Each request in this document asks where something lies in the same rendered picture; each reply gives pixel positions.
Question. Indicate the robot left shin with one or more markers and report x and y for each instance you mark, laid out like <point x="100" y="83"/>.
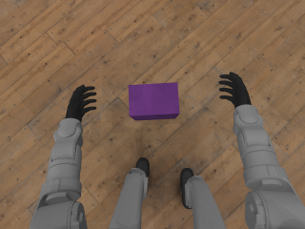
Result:
<point x="135" y="170"/>

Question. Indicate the robot left hand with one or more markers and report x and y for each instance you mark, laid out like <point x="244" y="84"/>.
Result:
<point x="77" y="103"/>

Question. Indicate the robot right upper arm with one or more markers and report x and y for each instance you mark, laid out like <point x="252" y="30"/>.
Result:
<point x="267" y="209"/>

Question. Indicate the right robot forearm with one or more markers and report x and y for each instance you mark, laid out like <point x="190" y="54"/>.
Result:
<point x="261" y="167"/>

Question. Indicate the robot right hand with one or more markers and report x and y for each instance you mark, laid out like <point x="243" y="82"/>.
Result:
<point x="240" y="95"/>

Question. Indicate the left robot foot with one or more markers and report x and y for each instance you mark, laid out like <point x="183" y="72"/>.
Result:
<point x="144" y="165"/>

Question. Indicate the carton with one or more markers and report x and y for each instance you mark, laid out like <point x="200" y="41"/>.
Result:
<point x="154" y="101"/>

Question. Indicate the robot left upper arm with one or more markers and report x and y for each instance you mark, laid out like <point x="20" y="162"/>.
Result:
<point x="63" y="215"/>

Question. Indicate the left robot forearm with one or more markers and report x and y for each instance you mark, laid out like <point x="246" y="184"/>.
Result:
<point x="63" y="174"/>

